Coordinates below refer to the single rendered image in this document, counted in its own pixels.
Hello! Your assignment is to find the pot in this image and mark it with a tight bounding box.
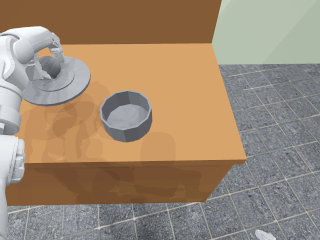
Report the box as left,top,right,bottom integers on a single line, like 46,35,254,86
99,90,153,143

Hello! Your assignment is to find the lid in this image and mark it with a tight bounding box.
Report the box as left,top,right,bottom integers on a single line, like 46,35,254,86
22,56,91,107

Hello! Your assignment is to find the left robot hand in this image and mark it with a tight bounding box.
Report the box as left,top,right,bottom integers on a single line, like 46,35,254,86
6,26,65,81

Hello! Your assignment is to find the table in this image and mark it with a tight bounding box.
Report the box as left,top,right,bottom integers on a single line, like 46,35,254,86
0,0,247,206

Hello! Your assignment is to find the knob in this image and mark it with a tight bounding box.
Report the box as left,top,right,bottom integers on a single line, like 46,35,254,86
38,56,61,78

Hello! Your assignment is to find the left robot forearm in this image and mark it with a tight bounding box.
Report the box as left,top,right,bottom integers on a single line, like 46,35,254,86
0,31,35,136

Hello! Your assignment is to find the left robot upper arm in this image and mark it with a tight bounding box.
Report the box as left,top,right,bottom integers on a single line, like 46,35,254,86
0,134,26,240

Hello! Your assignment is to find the right robot hand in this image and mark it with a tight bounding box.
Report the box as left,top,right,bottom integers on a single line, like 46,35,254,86
255,229,276,240

